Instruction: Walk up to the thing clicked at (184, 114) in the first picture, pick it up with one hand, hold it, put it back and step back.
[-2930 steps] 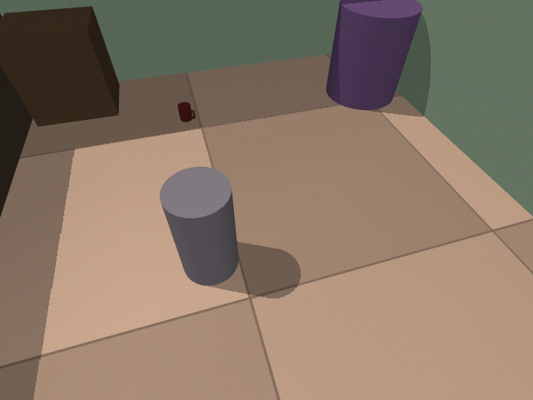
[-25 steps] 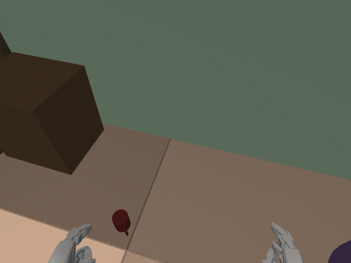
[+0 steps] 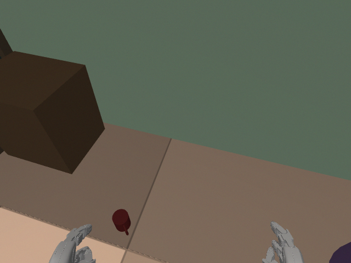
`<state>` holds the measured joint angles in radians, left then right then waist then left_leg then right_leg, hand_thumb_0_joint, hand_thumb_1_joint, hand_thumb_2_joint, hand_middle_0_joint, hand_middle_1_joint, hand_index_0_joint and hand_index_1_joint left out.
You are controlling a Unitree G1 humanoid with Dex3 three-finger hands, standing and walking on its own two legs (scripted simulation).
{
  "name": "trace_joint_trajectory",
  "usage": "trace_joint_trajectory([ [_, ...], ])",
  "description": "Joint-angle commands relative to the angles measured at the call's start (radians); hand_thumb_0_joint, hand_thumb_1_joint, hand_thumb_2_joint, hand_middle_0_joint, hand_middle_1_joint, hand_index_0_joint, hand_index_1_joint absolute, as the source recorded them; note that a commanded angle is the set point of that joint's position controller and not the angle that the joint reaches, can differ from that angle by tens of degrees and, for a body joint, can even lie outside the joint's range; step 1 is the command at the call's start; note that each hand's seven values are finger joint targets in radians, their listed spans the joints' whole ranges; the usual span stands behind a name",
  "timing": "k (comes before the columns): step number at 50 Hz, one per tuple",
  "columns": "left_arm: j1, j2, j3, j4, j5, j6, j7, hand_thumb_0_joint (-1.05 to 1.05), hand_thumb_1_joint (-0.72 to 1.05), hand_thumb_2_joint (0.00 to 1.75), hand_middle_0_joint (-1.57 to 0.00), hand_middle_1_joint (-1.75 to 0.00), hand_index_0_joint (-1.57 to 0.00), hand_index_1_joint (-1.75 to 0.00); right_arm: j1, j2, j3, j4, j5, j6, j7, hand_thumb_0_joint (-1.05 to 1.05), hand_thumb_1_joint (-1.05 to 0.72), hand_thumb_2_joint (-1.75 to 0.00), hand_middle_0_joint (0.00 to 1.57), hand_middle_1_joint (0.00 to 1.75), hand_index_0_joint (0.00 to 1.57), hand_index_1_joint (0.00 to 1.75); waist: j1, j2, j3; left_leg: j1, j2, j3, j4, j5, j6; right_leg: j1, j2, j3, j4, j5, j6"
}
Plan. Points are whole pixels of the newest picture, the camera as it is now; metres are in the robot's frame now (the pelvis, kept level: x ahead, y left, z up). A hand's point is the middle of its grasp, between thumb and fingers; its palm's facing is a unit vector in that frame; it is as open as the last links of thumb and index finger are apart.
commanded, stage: home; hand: left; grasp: from above
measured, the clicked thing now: (123, 223) +0.47 +0.26 -0.67
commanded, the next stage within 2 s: stand in 0.62 s
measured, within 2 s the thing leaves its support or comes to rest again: neither
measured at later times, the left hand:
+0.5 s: hand (94, 262) +0.17 +0.18 -0.04, palm faces +0.03 -0.98 -0.20, open 7.4 cm
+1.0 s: hand out of the picture +0.11 +0.24 -0.10, palm faces +0.02 -0.94 -0.34, open 7.4 cm
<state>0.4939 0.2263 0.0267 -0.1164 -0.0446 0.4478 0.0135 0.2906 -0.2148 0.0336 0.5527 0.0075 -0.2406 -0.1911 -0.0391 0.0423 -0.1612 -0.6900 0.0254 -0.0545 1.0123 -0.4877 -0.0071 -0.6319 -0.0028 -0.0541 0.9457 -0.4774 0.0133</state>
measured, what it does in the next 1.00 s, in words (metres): stands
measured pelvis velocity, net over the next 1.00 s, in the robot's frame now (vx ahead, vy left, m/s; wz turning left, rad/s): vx -0.01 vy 0.01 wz -0.01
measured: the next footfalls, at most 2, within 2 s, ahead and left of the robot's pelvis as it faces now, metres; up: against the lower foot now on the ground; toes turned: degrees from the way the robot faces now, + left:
none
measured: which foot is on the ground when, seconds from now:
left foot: down 0.00-1.00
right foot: down 0.00-1.00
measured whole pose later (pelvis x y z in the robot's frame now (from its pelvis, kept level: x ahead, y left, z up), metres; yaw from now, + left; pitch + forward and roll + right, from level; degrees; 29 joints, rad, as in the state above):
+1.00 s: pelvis -0.01 +0.01 +0.03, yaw +0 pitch +0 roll +0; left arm 0.22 0.30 0.04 0.72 0.05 0.06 0.03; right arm 0.18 -0.29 -0.04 0.88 -0.06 -0.03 -0.02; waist 0.02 -0.01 0.03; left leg -0.38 -0.01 -0.01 0.75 -0.37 0.01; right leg -0.36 -0.04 -0.01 0.74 -0.38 0.03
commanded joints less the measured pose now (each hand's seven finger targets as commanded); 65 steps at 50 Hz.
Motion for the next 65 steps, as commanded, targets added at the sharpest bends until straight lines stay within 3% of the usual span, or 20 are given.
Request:
trace_joint_trajectory([
  [1, -0.034, 0.105, 0.06, -0.198, 0.002, -0.051, 0.011, 0.0, 0.9, 0.9, -0.2, -0.3, -0.2, -0.3, -0.069, -0.123, -0.051, -0.159, -0.002, -0.06, -0.008, 0.0, -0.9, -0.9, 0.2, 0.3, 0.2, 0.3, 0.0, 0.026, -0.053, 0.097, -0.022, 0.004, -0.183, 0.183, 0.015, 0.019, 0.031, -0.011, -0.154, 0.165, -0.014],
  [17, -0.014, 0.1, 0.062, -0.181, 0.002, -0.047, 0.013, 0.0, 0.9, 0.9, -0.2, -0.3, -0.2, -0.3, -0.069, -0.118, -0.053, -0.164, 0.0, -0.057, -0.008, 0.0, -0.9, -0.9, 0.2, 0.3, 0.2, 0.3, 0.0, 0.001, -0.056, 0.093, -0.022, 0.011, -0.164, 0.206, 0.018, 0.024, 0.028, -0.01, -0.157, 0.186, -0.011],
  [18, -0.05, 0.134, 0.083, -0.256, 0.001, -0.055, 0.016, 0.0, 0.9, 0.9, -0.2, -0.3, -0.2, -0.3, -0.065, -0.122, -0.057, -0.167, -0.001, -0.057, -0.008, 0.0, -0.9, -0.9, 0.2, 0.3, 0.2, 0.3, 0.005, 0.011, -0.089, 0.102, -0.024, 0.015, -0.156, 0.215, 0.019, 0.038, 0.025, -0.005, -0.157, 0.198, -0.011],
  [20, 0.02, 0.071, 0.04, -0.146, 0.002, -0.037, 0.012, 0.0, 0.9, 0.9, -0.2, -0.3, -0.2, -0.3, -0.066, -0.117, -0.052, -0.163, -0.001, -0.056, -0.007, 0.0, -0.9, -0.9, 0.2, 0.3, 0.2, 0.3, -0.006, -0.013, -0.056, 0.093, -0.023, 0.016, -0.157, 0.219, 0.02, 0.021, 0.027, -0.008, -0.154, 0.203, -0.011],
  [21, -0.024, 0.102, 0.059, -0.22, -0.003, -0.042, 0.012, 0.0, 0.9, 0.9, -0.2, -0.3, -0.2, -0.3, -0.067, -0.12, -0.053, -0.167, 0.0, -0.055, -0.008, 0.0, -0.9, -0.9, 0.2, 0.3, 0.2, 0.3, 0.003, 0.013, -0.072, 0.094, -0.026, 0.019, -0.153, 0.211, 0.02, 0.022, 0.023, -0.003, -0.161, 0.199, -0.011],
  [24, -0.032, 0.124, 0.075, -0.225, 0.0, -0.044, 0.014, 0.0, 0.9, 0.9, -0.2, -0.3, -0.2, -0.3, -0.067, -0.125, -0.056, -0.162, -0.001, -0.053, -0.006, 0.0, -0.9, -0.9, 0.2, 0.3, 0.2, 0.3, 0.0, 0.007, -0.076, 0.096, -0.024, 0.014, -0.158, 0.204, 0.02, 0.03, 0.025, -0.007, -0.16, 0.187, -0.011],
  [26, -0.001, 0.093, 0.05, -0.194, -0.002, -0.038, 0.013, 0.0, 0.9, 0.9, -0.2, -0.3, -0.2, -0.3, -0.067, -0.117, -0.052, -0.166, 0.002, -0.053, -0.006, 0.0, -0.9, -0.9, 0.2, 0.3, 0.2, 0.3, 0.002, -0.008, -0.064, 0.09, -0.023, 0.012, -0.159, 0.21, 0.02, 0.03, 0.026, -0.01, -0.155, 0.194, -0.012],
  [29, -0.026, 0.116, 0.064, -0.226, 0.0, -0.038, 0.016, 0.0, 0.9, 0.9, -0.2, -0.3, -0.2, -0.3, -0.066, -0.122, -0.055, -0.169, 0.001, -0.05, -0.006, 0.0, -0.9, -0.9, 0.2, 0.3, 0.2, 0.3, -0.002, 0.007, -0.078, 0.096, -0.024, 0.014, -0.156, 0.212, 0.02, 0.03, 0.025, -0.008, -0.156, 0.198, -0.012],
  [32, 0.008, 0.081, 0.045, -0.182, -0.003, -0.032, 0.013, 0.0, 0.9, 0.9, -0.2, -0.3, -0.2, -0.3, -0.067, -0.118, -0.052, -0.171, 0.001, -0.05, -0.006, 0.0, -0.9, -0.9, 0.2, 0.3, 0.2, 0.3, -0.005, -0.01, -0.074, 0.086, -0.025, 0.012, -0.156, 0.198, 0.02, 0.026, 0.026, -0.011, -0.155, 0.182, -0.011],
  [35, -0.039, 0.131, 0.081, -0.258, -0.001, -0.042, 0.016, 0.0, 0.9, 0.9, -0.2, -0.3, -0.2, -0.3, -0.067, -0.125, -0.058, -0.173, 0.003, -0.05, -0.005, 0.0, -0.9, -0.9, 0.2, 0.3, 0.2, 0.3, 0.007, 0.031, -0.084, 0.1, -0.02, 0.007, -0.168, 0.195, 0.016, 0.024, 0.029, -0.013, -0.146, 0.173, -0.016],
  [36, -0.315, 0.192, 0.062, 0.093, 0.105, -0.253, 0.052, 0.0, 0.9, 0.9, -0.2, -0.3, -0.2, -0.3, -0.135, -0.245, -0.098, 0.074, -0.124, 0.057, 0.054, 0.0, -0.9, -0.9, 0.2, 0.3, 0.2, 0.3, 0.07, -0.015, 0.169, 0.131, 0.034, -0.051, -0.276, 0.364, 0.067, 0.161, -0.039, 0.068, -0.162, 0.192, -0.053],
  [37, -0.21, 0.202, 0.079, 0.305, 0.113, -0.321, 0.045, 0.0, 0.9, 0.9, -0.2, -0.3, -0.2, -0.3, -0.146, -0.255, -0.113, 0.089, -0.125, 0.098, 0.084, 0.0, -0.9, -0.9, 0.2, 0.3, 0.2, 0.3, 0.078, -0.077, 0.088, 0.178, 0.026, -0.018, -0.261, 0.38, 0.079, 0.212, -0.058, 0.119, -0.21, 0.2, -0.083],
  [38, -0.2, 0.203, 0.072, 0.354, 0.111, -0.353, 0.038, 0.0, 0.9, 0.9, -0.2, -0.3, -0.2, -0.3, -0.131, -0.261, -0.118, 0.06, -0.13, 0.12, 0.103, 0.0, -0.9, -0.9, 0.2, 0.3, 0.2, 0.3, 0.057, -0.065, 0.074, 0.19, 0.015, -0.033, -0.253, 0.355, 0.079, 0.206, -0.051, 0.134, -0.226, 0.212, -0.097],
  [40, -0.239, 0.226, 0.063, 0.444, 0.115, -0.394, 0.028, 0.0, 0.9, 0.9, -0.2, -0.3, -0.2, -0.3, -0.129, -0.227, -0.109, 0.1, -0.089, 0.134, 0.139, 0.0, -0.9, -0.9, 0.2, 0.3, 0.2, 0.3, 0.056, -0.059, 0.024, 0.264, 0.0, -0.015, -0.273, 0.332, 0.07, 0.276, -0.087, 0.164, -0.231, 0.286, -0.092],
  [42, -0.286, 0.214, 0.067, 0.53, 0.098, -0.398, 0.021, 0.0, 0.9, 0.9, -0.2, -0.3, -0.2, -0.3, -0.141, -0.217, -0.109, 0.134, -0.06, 0.143, 0.163, 0.0, -0.9, -0.9, 0.2, 0.3, 0.2, 0.3, 0.068, -0.075, 0.027, 0.298, -0.004, -0.02, -0.317, 0.314, 0.064, 0.283, -0.082, 0.138, -0.259, 0.257, -0.072],
  [46, -0.299, 0.194, 0.059, 0.709, 0.092, -0.425, 0.029, 0.0, 0.9, 0.9, -0.2, -0.3, -0.2, -0.3, -0.171, -0.224, -0.119, 0.206, -0.065, 0.165, 0.171, 0.0, -0.9, -0.9, 0.2, 0.3, 0.2, 0.3, 0.077, -0.003, 0.07, 0.344, 0.038, -0.072, -0.431, 0.255, 0.072, 0.31, -0.066, 0.097, -0.314, 0.213, -0.038],
  [49, -0.318, 0.197, 0.059, 0.808, 0.093, -0.445, 0.028, 0.0, 0.9, 0.9, -0.2, -0.3, -0.2, -0.3, -0.168, -0.229, -0.119, 0.254, -0.063, 0.183, 0.168, 0.0, -0.9, -0.9, 0.2, 0.3, 0.2, 0.3, 0.066, -0.002, 0.12, 0.353, 0.034, -0.069, -0.485, 0.22, 0.063, 0.339, -0.073, 0.105, -0.387, 0.223, -0.039],
  [54, -0.312, 0.208, 0.055, 0.946, 0.082, -0.461, 0.03, 0.0, 0.9, 0.9, -0.2, -0.3, -0.2, -0.3, -0.152, -0.237, -0.113, 0.335, -0.053, 0.195, 0.16, 0.0, -0.9, -0.9, 0.2, 0.3, 0.2, 0.3, 0.06, -0.008, 0.112, 0.448, 0.047, -0.071, -0.545, 0.386, 0.051, 0.432, -0.09, 0.105, -0.459, 0.351, -0.034],
  [58, -0.32, 0.225, 0.052, 1.035, 0.078, -0.461, 0.032, 0.0, 0.9, 0.9, -0.2, -0.3, -0.2, -0.3, -0.155, -0.246, -0.11, 0.39, -0.046, 0.209, 0.156, 0.0, -0.9, -0.9, 0.2, 0.3, 0.2, 0.3, 0.054, -0.02, 0.162, 0.476, 0.047, -0.069, -0.616, 0.314, 0.045, 0.452, -0.094, 0.106, -0.528, 0.316, -0.029],
  [65, -0.335, 0.242, 0.044, 1.135, 0.077, -0.461, 0.032, 0.0, 0.9, 0.9, -0.2, -0.3, -0.2, -0.3, -0.151, -0.255, -0.106, 0.458, -0.04, 0.215, 0.155, 0.0, -0.9, -0.9, 0.2, 0.3, 0.2, 0.3, 0.049, -0.026, 0.194, 0.5, 0.055, -0.068, -0.694, 0.314, 0.036, 0.5, -0.103, 0.109, -0.59, 0.331, -0.02],
])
